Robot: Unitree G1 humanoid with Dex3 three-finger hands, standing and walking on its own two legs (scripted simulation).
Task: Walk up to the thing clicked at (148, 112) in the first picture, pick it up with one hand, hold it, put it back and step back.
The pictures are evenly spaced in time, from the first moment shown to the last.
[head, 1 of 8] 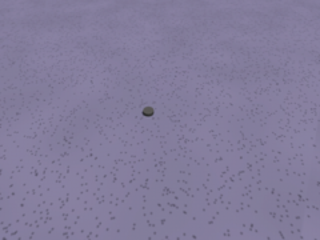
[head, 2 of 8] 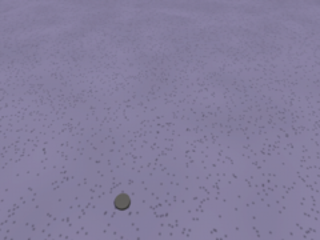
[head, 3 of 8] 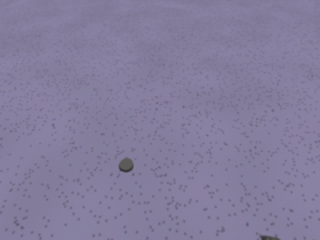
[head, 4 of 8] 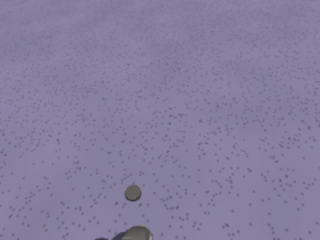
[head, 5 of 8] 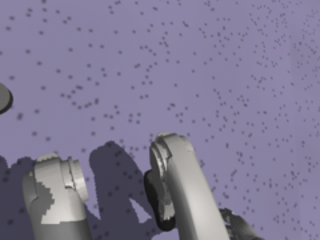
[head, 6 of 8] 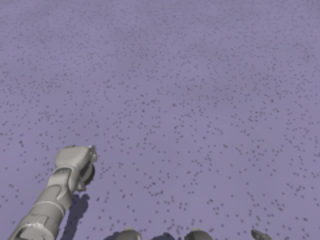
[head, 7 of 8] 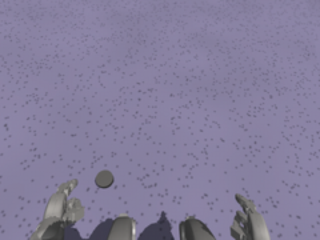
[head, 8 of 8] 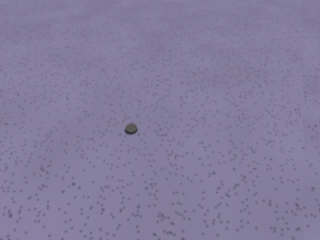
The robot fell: no
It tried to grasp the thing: yes
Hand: left
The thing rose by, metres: 0.69
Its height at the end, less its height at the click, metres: +0.00
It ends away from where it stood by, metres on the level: 0.02
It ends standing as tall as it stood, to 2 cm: yes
